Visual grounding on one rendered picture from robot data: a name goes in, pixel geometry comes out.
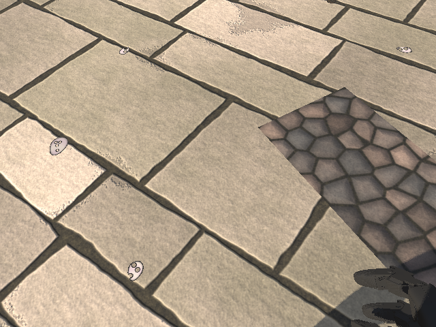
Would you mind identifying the robot right hand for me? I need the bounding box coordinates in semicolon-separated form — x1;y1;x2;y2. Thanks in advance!
351;266;436;327

